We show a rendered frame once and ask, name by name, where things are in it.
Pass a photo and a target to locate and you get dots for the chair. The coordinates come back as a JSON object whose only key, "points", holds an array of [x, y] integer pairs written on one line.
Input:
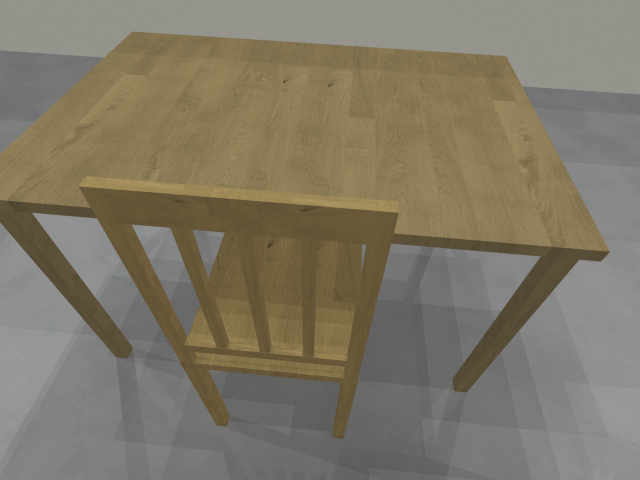
{"points": [[285, 296]]}

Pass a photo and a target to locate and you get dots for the table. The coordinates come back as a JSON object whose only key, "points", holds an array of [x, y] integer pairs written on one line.
{"points": [[453, 137]]}

